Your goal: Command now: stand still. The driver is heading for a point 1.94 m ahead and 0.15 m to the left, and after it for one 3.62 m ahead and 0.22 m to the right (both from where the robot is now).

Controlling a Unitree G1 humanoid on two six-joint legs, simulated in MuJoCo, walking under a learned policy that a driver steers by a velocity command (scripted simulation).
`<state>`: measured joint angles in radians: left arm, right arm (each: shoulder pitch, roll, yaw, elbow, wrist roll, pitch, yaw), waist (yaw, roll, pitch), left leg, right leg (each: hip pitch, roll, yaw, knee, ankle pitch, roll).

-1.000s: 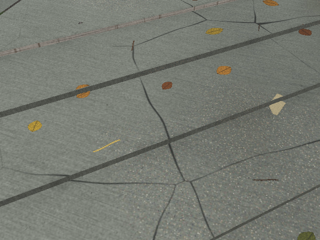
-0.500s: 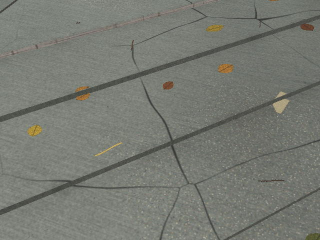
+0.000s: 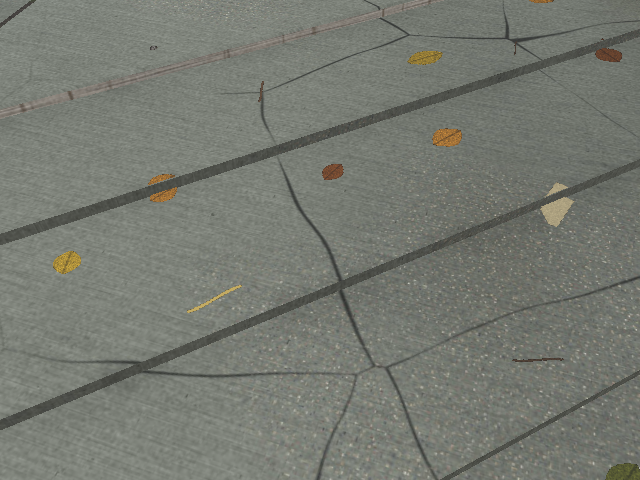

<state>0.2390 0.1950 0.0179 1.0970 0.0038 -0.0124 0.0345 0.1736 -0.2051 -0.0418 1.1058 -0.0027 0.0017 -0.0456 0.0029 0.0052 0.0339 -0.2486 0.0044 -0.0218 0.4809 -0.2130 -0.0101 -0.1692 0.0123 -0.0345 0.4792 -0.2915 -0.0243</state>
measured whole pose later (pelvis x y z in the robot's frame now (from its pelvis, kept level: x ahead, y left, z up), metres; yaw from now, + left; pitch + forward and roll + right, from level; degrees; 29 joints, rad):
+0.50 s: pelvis +0.01 +0.00 +0.00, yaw +0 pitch -1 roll +0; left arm 0.30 0.18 0.03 1.10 -0.01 -0.02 0.04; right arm 0.22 -0.19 -0.04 1.13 0.01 0.00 -0.05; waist 0.00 0.01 0.01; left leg -0.27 0.00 -0.02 0.54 -0.34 0.01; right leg -0.17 0.02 -0.04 0.49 -0.34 -0.04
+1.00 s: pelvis +0.20 +0.09 +0.00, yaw +0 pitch +3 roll +1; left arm 0.12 0.21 0.05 0.85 0.05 -0.05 -0.06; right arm 0.50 -0.15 -0.03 1.09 -0.03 -0.11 0.01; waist -0.04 -0.04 -0.07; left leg -0.05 -0.05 0.09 0.31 -0.30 0.05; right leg -0.81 -0.11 -0.03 1.33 -0.12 -0.07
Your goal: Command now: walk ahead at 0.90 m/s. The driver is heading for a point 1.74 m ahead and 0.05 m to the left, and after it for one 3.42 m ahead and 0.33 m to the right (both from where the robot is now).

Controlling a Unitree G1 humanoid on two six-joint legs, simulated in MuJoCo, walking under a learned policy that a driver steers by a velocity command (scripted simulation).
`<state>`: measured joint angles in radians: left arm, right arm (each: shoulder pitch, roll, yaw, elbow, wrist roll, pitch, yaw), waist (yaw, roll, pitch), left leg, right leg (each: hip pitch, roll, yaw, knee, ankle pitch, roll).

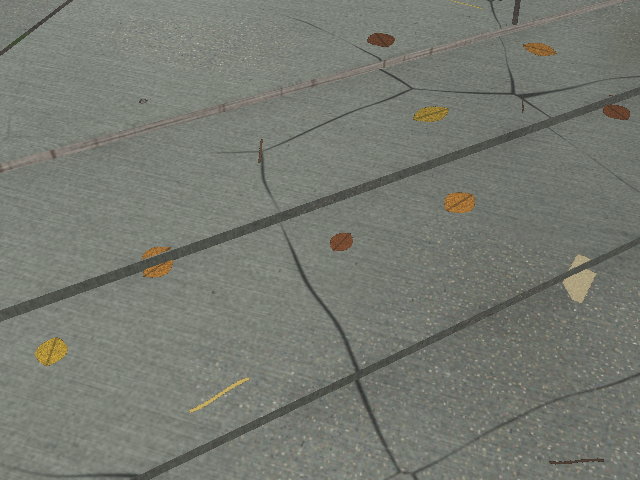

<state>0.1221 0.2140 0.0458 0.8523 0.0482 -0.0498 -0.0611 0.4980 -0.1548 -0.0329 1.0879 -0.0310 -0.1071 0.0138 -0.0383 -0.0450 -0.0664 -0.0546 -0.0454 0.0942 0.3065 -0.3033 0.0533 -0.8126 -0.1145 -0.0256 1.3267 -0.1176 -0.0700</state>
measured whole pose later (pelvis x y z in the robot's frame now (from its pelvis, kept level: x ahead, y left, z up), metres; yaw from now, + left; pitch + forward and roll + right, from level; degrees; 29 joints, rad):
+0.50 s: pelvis +0.43 -0.04 +0.03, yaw +0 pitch +1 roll -2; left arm 0.50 0.22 0.05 1.05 0.02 -0.12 -0.02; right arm 0.11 -0.22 -0.02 0.77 -0.04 -0.07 0.04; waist 0.04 0.03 -0.03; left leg -0.80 0.14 -0.02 1.27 -0.11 0.10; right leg -0.07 0.12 -0.11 0.34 -0.29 -0.11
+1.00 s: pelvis +0.92 -0.02 +0.07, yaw -1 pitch +1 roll +2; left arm 0.08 0.24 0.01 0.72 0.04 -0.07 -0.05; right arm 0.52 -0.25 -0.05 1.00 -0.01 -0.12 0.02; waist -0.05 -0.03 -0.01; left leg 0.03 -0.11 0.08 0.20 -0.27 0.09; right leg -0.79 -0.15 0.00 0.93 0.00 -0.07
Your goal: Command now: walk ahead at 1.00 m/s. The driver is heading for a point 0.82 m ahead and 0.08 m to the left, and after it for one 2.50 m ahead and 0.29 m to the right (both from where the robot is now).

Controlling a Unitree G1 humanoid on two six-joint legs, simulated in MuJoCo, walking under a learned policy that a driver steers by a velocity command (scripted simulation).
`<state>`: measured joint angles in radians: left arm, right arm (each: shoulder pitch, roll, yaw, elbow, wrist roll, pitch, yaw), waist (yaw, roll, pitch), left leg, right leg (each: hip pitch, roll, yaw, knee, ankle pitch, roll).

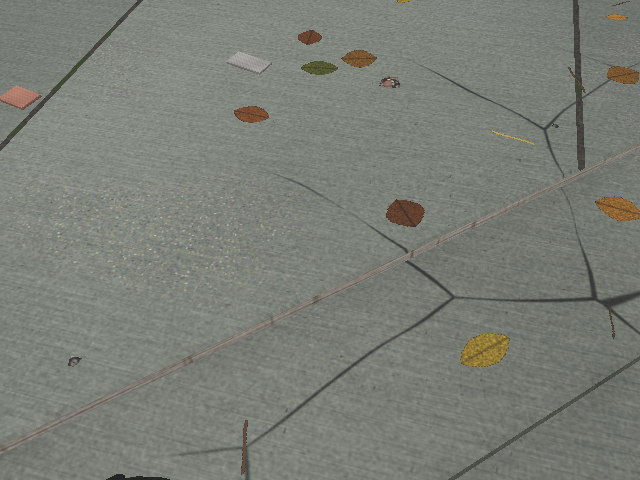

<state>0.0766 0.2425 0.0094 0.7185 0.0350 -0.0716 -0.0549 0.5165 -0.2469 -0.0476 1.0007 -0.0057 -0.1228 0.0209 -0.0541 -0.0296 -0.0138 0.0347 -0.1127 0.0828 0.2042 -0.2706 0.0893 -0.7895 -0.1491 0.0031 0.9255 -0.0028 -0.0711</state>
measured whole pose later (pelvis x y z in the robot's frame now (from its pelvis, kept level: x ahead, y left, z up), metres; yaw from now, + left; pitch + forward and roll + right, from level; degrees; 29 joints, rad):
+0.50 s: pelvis +0.47 -0.02 +0.02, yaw -1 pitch +1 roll -2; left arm 0.43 0.28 0.07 1.00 0.03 -0.11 -0.01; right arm 0.04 -0.26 -0.01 0.69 -0.02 -0.03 0.05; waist -0.01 -0.01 -0.01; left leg -0.67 0.09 0.08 0.84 -0.23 0.09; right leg 0.13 -0.01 -0.16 0.11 -0.51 0.03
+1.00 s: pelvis +0.94 +0.02 +0.02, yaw +3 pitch +2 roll -1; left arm 0.02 0.22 -0.01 0.68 0.01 -0.04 -0.04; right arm 0.51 -0.23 -0.05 0.94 -0.04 -0.09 -0.01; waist -0.02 0.01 0.03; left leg 0.22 -0.04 0.06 0.46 -0.30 0.06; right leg -0.67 0.07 -0.19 0.74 -0.11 -0.18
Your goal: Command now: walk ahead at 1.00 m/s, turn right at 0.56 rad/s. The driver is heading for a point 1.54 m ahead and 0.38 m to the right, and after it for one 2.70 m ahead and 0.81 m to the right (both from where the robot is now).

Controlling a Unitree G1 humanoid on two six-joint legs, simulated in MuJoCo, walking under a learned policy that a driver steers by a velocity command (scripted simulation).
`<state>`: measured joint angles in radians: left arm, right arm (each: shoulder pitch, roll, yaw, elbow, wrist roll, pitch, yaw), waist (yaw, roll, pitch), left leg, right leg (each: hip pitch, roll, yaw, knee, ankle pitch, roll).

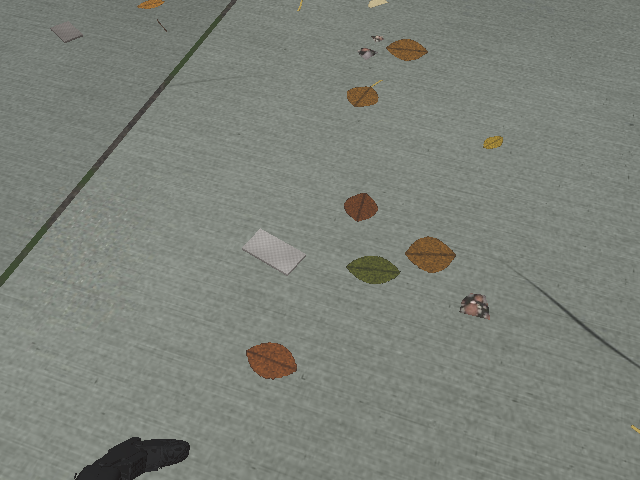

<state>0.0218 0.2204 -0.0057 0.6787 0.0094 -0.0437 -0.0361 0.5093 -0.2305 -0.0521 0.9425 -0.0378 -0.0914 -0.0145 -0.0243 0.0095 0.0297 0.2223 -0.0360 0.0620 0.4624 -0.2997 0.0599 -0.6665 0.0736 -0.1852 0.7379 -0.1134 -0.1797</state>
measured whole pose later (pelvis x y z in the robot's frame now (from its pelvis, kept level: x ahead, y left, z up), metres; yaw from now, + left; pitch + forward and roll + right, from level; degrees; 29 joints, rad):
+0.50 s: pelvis +0.49 -0.03 +0.04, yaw -25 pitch +3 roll +2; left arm 0.42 0.33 0.08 0.83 -0.01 -0.06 0.00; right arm 0.03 -0.25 0.01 0.60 -0.06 -0.09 -0.02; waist 0.11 -0.03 0.02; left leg -0.49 0.00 0.02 0.62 -0.19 -0.01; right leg -0.19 0.12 0.15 1.15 -0.39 -0.12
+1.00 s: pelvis +0.89 -0.27 +0.05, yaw -28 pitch +1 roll +0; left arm 0.25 0.26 0.02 0.76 0.05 -0.07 -0.01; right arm 0.38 -0.26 -0.03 0.84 -0.01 -0.05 0.02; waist -0.04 0.02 0.01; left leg -0.43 0.08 -0.03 1.27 -0.26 0.07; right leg -0.28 0.02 -0.12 0.54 -0.28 -0.07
